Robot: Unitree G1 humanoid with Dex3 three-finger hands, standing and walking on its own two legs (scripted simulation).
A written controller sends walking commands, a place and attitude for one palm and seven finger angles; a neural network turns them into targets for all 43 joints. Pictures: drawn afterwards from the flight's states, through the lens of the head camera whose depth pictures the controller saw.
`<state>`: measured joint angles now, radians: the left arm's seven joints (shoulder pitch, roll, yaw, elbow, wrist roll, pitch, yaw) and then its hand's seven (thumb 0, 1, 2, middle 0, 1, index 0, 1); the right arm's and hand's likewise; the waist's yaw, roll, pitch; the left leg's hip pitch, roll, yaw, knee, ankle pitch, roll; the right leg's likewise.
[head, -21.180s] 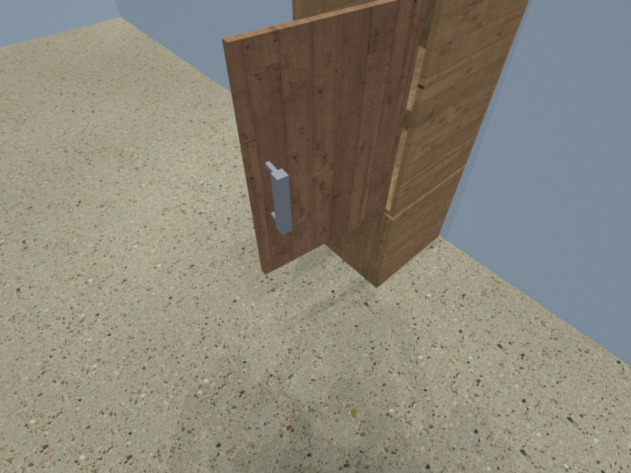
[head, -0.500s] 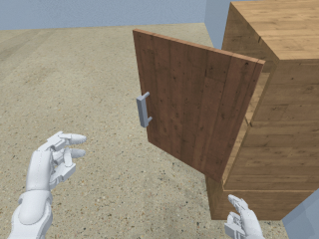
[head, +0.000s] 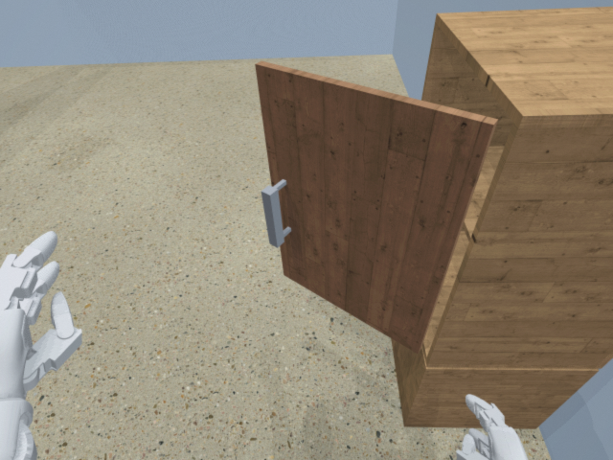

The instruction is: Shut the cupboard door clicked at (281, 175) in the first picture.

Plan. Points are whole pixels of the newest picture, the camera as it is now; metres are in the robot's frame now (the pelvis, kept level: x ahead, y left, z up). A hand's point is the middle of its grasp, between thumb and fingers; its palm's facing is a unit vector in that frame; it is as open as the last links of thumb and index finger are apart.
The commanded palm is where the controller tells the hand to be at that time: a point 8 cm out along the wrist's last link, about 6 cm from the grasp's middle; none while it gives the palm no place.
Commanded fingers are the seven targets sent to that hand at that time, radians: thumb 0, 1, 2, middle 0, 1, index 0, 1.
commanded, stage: draw the hand back to the body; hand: left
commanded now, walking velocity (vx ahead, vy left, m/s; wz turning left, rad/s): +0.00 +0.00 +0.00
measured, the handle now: (279, 213) +0.64 +0.15 -0.07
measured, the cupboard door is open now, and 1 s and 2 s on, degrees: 54 54 54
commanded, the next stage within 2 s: step back with the hand held close in 0.08 s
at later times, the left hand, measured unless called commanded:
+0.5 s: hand (70, 326) +0.20 +0.28 +0.15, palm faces +0.36 -0.79 -0.50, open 7.4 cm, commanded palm +0.14 +0.32 +0.17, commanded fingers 0.00 0.90 0.90 -0.20 -0.30 -0.20 -0.30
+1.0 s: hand (0, 391) +0.13 +0.30 +0.15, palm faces +0.46 -0.76 -0.46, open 7.4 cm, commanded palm +0.06 +0.33 +0.17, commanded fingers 0.00 0.90 0.90 -0.20 -0.30 -0.20 -0.30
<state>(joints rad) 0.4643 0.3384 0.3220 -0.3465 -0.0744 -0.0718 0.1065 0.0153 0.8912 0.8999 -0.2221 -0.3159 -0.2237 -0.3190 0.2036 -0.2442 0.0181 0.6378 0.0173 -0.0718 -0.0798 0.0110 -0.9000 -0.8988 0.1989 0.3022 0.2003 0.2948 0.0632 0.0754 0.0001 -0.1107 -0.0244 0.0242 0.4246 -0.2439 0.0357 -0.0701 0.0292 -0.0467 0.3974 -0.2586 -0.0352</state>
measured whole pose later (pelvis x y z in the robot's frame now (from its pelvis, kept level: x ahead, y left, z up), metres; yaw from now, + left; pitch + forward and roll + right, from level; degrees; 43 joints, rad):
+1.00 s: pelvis -0.08 +0.03 -0.02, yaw +0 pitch +0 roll -2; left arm 0.51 0.40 0.44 -0.47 -0.02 -0.21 0.15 0.01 0.89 0.90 -0.21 -0.30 -0.21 -0.30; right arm 0.23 -0.24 0.01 0.57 0.01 -0.02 -0.09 0.01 -0.90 -0.90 0.20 0.30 0.20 0.30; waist 0.01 0.02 0.00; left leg -0.44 -0.02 0.05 0.67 -0.26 0.08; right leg -0.38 0.01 -0.05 0.62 -0.24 0.00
